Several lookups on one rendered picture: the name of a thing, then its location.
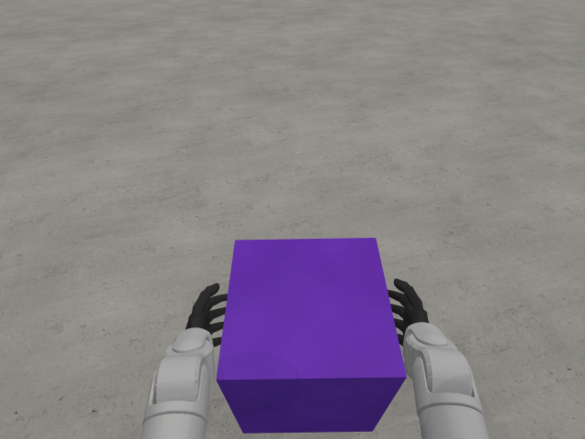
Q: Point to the left robot forearm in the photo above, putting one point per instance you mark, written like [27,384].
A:
[178,399]

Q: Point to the robot right hand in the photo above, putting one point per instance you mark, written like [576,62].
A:
[413,311]

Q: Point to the robot left hand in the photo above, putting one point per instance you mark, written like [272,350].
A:
[201,316]

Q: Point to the carton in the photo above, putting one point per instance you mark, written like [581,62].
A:
[309,342]

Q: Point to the right robot forearm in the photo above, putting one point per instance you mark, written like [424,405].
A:
[446,397]

